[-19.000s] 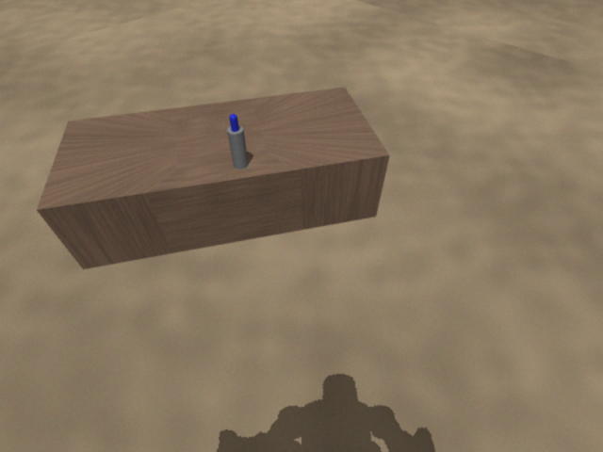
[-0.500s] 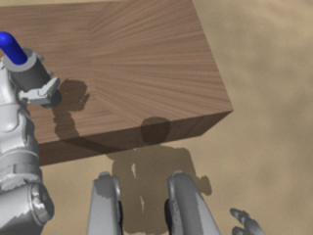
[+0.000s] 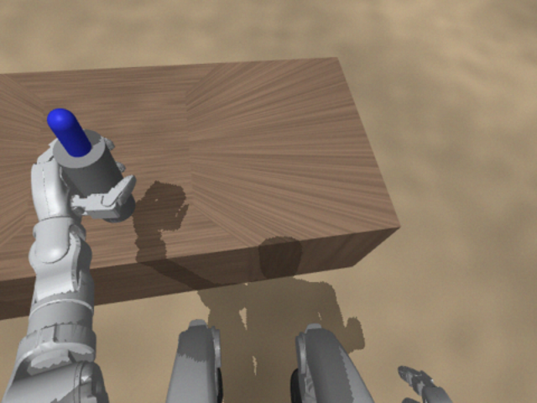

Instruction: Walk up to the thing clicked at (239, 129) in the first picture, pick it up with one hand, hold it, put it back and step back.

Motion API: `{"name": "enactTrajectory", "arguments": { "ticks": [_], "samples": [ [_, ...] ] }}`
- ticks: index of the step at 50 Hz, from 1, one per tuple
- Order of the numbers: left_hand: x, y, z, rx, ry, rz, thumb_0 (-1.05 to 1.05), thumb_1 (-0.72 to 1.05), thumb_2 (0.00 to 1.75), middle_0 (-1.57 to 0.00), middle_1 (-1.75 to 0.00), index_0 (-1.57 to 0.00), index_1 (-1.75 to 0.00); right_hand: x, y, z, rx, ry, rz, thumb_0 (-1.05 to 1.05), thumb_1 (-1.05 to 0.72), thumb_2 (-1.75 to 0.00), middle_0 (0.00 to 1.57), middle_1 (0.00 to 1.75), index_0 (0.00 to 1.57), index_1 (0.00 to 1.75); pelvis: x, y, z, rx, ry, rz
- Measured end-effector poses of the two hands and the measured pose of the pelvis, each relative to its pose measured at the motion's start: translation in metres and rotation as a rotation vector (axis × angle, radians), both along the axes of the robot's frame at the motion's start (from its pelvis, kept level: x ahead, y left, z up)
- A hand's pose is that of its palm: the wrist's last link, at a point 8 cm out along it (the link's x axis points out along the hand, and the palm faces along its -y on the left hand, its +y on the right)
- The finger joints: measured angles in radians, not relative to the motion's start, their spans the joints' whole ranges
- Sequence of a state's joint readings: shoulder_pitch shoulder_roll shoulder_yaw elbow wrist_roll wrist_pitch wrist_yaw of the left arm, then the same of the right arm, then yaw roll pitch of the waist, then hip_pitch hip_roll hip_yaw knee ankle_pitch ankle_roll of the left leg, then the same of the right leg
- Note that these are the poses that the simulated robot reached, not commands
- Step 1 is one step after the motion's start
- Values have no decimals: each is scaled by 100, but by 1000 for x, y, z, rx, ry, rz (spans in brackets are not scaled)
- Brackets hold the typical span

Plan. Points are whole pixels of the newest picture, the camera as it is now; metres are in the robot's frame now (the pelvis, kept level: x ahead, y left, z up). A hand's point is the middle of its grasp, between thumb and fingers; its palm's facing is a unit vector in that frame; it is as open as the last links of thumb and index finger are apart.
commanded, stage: lift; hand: left
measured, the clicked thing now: (93, 170) +0.44 +0.24 +0.05
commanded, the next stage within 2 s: hold in 1.10 s
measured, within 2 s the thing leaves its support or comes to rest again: neither
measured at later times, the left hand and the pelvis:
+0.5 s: hand (103, 176) +0.39 +0.20 +0.11, palm faces +0.22 -0.98 -0.01, open 8.3 cm; pelvis +0.02 -0.01 +0.08, yaw +2 degrees
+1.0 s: hand (98, 169) +0.37 +0.19 +0.15, palm faces +0.22 -0.98 +0.00, open 8.3 cm; pelvis +0.03 -0.01 +0.11, yaw +3 degrees
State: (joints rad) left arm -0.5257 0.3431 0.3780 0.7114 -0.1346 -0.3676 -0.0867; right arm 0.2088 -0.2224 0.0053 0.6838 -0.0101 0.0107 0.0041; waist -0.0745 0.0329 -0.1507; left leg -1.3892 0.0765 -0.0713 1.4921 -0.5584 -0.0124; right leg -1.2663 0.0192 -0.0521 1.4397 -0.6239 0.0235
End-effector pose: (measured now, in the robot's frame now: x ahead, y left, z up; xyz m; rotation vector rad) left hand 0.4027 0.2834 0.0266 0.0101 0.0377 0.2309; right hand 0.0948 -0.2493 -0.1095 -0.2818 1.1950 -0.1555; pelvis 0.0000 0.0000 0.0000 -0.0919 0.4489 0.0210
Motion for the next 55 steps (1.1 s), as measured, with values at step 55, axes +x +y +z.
{"name": "enactTrajectory", "arguments": {
  "ticks": [55],
  "samples": [
    [-63,-50,126,-6,-23,-2,-1,-21,114,-77,-117,-81,-113,71,7,120,53,-220,53,1,-90,-90,20,30,20,30,35,-7,110,61,-267,29]
  ]
}}
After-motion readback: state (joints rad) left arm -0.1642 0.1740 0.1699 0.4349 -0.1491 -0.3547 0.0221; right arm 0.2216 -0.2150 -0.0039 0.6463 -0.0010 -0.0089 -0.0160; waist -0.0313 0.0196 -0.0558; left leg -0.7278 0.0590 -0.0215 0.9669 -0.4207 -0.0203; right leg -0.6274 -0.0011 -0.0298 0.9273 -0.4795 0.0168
